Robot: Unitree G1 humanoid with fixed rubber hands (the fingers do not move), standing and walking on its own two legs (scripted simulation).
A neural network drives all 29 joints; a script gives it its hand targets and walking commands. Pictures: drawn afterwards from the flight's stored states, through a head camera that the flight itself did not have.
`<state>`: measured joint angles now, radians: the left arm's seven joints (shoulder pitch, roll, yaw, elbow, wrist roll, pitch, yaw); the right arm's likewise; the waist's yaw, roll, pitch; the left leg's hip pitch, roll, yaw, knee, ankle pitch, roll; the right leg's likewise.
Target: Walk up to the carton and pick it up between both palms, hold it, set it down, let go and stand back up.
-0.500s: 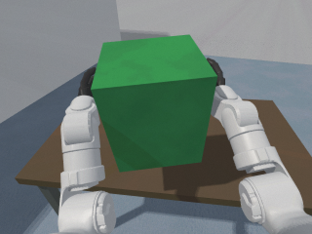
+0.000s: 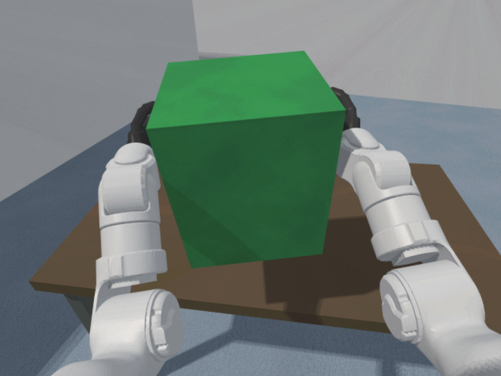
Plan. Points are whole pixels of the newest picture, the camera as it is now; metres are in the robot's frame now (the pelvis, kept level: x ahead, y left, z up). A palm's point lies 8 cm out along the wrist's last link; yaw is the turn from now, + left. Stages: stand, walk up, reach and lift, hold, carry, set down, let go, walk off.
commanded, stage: hold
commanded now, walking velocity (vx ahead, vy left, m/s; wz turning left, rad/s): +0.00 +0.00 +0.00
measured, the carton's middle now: (247, 160) +0.37 +0.00 +0.23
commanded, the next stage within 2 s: set down in 0.78 s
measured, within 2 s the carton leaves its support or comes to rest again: neither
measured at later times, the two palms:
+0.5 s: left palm (145, 158) +0.37 +0.16 +0.25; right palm (344, 141) +0.37 -0.15 +0.26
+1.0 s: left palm (140, 151) +0.37 +0.16 +0.26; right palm (341, 138) +0.37 -0.14 +0.26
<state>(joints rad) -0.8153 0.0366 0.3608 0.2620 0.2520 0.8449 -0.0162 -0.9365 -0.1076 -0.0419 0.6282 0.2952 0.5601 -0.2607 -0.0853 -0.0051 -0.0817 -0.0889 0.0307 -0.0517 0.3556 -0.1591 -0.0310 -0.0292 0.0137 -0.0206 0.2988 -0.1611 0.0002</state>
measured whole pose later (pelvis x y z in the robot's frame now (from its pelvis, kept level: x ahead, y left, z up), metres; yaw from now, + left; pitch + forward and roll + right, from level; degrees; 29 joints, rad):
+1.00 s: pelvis +0.00 +0.00 +0.00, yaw +0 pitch -8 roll -1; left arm -0.80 0.01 0.40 0.25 0.29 0.75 -0.05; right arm -0.91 -0.06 -0.09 0.61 0.23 0.47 -0.24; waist -0.09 -0.01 -0.05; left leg -0.05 0.02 -0.06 0.34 -0.16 -0.03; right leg 0.01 0.01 -0.02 0.29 -0.16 0.00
